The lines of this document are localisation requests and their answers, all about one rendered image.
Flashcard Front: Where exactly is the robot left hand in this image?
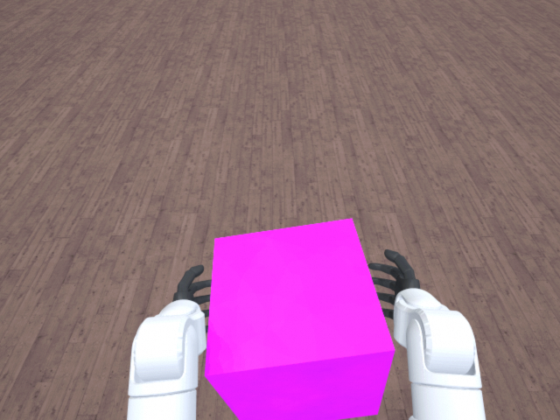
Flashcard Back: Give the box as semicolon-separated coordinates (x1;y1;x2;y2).
172;265;212;333

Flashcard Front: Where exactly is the carton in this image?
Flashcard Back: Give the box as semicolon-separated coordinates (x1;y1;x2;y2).
205;219;395;420

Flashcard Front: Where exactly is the left robot forearm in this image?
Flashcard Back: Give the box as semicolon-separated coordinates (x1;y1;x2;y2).
127;299;207;420

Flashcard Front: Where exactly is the robot right hand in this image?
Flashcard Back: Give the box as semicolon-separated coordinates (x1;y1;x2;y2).
368;249;421;320

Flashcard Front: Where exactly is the right robot forearm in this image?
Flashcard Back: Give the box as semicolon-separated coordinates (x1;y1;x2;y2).
394;288;486;420

